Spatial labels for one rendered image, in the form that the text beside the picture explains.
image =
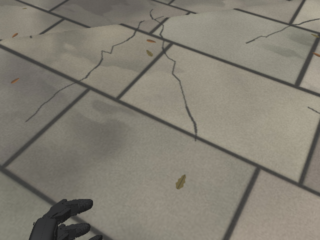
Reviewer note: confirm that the robot left hand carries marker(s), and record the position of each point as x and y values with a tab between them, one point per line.
46	228

